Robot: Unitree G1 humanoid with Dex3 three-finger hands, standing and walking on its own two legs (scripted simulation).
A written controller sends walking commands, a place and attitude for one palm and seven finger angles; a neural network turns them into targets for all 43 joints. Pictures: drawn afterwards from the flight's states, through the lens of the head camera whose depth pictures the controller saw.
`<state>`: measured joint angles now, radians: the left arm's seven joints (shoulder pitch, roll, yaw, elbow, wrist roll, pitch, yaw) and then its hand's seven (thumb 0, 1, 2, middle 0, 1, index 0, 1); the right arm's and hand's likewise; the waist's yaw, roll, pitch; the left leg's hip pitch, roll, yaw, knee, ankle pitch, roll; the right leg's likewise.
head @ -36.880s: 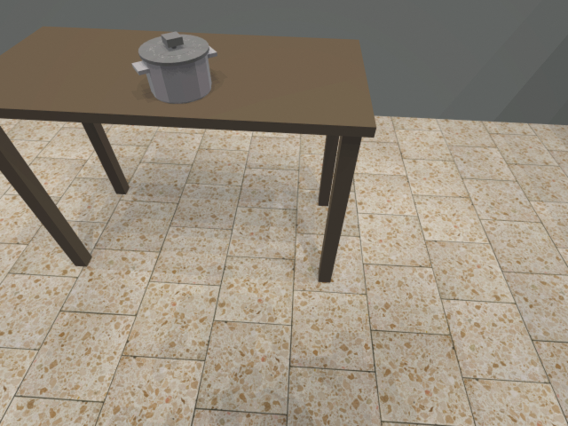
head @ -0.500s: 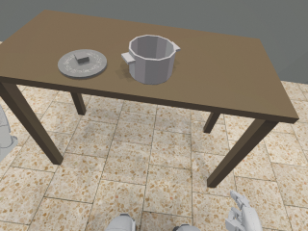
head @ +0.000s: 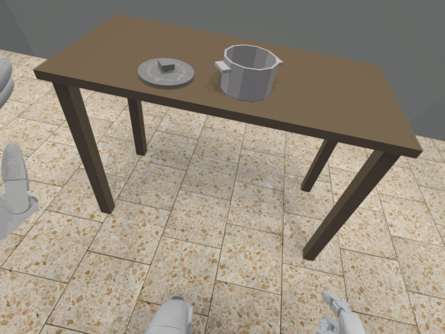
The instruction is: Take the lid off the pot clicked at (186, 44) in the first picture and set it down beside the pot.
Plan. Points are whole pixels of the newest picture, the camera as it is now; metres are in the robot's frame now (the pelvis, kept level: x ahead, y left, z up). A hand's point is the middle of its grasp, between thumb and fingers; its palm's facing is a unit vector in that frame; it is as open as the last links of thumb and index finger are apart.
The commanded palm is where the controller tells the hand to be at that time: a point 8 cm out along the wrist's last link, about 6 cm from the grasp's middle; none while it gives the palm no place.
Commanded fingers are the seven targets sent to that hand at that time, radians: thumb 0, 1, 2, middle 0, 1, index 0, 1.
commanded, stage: stop stepping back and stand still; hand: left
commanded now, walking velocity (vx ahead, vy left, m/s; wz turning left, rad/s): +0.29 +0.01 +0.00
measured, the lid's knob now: (166, 64) +0.82 +0.25 +0.07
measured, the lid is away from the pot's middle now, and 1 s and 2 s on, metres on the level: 0.25 0.25 0.25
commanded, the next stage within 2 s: let the arm hang, fingers relaxed in 2.00 s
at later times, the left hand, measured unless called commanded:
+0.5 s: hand out of the picture +0.04 +0.31 +0.26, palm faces +0.51 -0.81 -0.31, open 7.5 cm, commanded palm -0.01 +0.34 +0.25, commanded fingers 0.00 0.90 0.90 -0.20 -0.30 -0.20 -0.30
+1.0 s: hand out of the picture -0.25 +0.28 -0.18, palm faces -0.06 -0.99 -0.13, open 7.2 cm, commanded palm none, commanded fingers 0.00 0.90 0.90 -0.20 -0.30 -0.20 -0.30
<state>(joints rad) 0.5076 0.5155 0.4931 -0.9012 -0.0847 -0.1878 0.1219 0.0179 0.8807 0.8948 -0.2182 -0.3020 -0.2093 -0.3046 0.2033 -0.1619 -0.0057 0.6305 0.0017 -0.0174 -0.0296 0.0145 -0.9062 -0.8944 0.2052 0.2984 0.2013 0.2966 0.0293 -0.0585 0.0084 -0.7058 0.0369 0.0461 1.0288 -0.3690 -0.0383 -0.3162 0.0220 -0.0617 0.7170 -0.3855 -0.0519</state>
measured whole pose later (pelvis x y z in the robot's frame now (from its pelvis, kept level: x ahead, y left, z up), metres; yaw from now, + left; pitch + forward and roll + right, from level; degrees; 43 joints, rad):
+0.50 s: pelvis -0.15 +0.07 +0.00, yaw -2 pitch -3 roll -1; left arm 0.35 0.45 0.49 -0.69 -0.05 -0.20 0.16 0.01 0.88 0.89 -0.22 -0.30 -0.21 -0.31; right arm 0.20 -0.19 0.01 0.63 0.01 -0.07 -0.09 0.02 -0.91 -0.89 0.21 0.30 0.20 0.30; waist 0.03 -0.06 -0.01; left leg -0.40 0.07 0.09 0.71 -0.27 0.03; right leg -0.50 0.01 -0.04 0.95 -0.46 -0.04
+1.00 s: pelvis -0.21 +0.10 +0.01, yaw -1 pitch +1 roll -4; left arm 0.39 0.21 0.02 1.02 0.02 0.07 0.00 0.02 0.95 0.89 -0.21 -0.30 -0.20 -0.30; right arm 0.41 -0.25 -0.08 0.88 -0.04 0.03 -0.01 0.01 -0.91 -0.89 0.20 0.30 0.20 0.30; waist -0.04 -0.03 0.07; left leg -0.47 0.06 0.05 0.74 -0.31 0.05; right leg -0.46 0.01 0.00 0.94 -0.47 -0.02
